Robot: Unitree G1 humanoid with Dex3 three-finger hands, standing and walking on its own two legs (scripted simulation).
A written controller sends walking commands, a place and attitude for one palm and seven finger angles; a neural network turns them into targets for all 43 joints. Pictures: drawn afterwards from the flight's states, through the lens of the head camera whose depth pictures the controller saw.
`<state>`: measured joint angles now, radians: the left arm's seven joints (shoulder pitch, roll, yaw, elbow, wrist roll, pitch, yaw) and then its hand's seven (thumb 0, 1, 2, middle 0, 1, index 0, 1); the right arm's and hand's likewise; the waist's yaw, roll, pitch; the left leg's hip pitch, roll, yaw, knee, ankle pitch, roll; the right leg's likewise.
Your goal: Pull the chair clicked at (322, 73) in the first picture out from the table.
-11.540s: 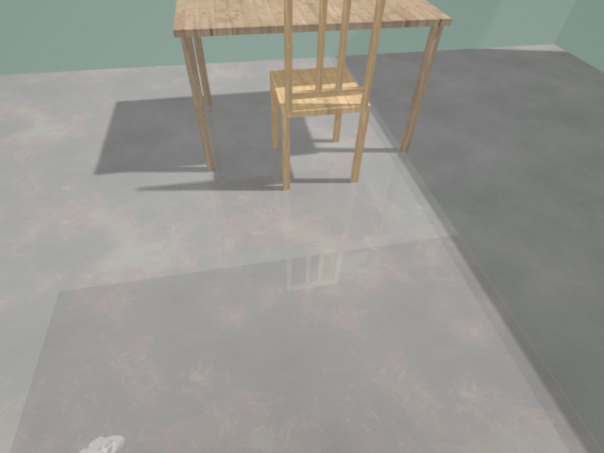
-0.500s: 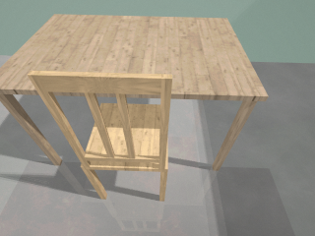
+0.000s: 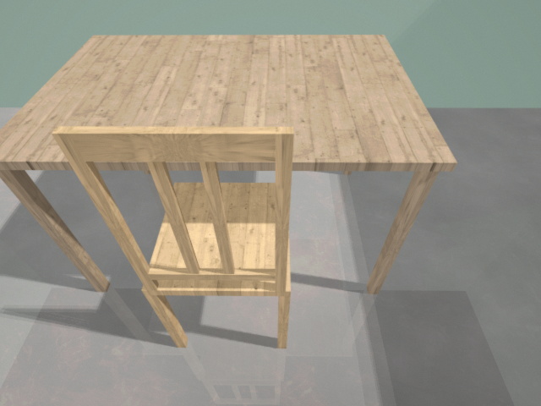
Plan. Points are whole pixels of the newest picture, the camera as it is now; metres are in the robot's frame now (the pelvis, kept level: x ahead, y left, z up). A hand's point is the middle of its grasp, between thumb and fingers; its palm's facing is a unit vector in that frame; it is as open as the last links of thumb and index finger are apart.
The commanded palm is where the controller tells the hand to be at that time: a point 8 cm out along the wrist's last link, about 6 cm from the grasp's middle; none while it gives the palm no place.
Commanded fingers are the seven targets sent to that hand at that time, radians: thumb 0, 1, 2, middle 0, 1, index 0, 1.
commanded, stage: look again from close up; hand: left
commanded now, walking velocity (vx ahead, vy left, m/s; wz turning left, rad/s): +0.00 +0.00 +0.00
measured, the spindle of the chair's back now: (178, 225) +0.46 +0.22 -0.06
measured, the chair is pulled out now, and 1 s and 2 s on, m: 0.00 0.00 0.00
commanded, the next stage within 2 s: none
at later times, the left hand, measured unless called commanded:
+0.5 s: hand out of the picture +0.05 +0.18 -0.16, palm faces +0.03 -0.97 -0.24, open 7.3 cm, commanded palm none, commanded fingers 0.00 0.90 0.90 -0.20 -0.30 -0.20 -0.30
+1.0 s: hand out of the picture +0.03 +0.16 -0.16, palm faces +0.03 -0.98 -0.22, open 7.3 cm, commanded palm none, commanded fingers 0.00 0.90 0.90 -0.20 -0.30 -0.20 -0.30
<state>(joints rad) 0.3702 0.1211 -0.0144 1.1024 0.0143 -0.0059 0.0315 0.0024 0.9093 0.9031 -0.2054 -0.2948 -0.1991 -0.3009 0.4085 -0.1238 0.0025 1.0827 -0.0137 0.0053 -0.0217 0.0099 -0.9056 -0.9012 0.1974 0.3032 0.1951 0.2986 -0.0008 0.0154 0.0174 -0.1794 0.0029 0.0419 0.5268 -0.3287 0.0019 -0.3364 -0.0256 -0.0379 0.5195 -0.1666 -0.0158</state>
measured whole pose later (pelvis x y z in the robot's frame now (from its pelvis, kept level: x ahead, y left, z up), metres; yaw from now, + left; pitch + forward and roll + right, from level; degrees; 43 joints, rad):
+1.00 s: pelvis +0.03 -0.02 +0.01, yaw +0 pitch -2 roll +1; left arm 0.28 0.14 -0.01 1.12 0.01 -0.02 0.03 0.01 0.92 0.90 -0.20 -0.29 -0.20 -0.30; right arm 0.32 -0.14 0.01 1.13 -0.01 -0.02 -0.03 0.01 -0.91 -0.90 0.20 0.30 0.19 0.30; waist 0.00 0.02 0.03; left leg -0.06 0.02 0.04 0.40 -0.30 -0.02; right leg -0.25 0.00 -0.04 0.47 -0.19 -0.03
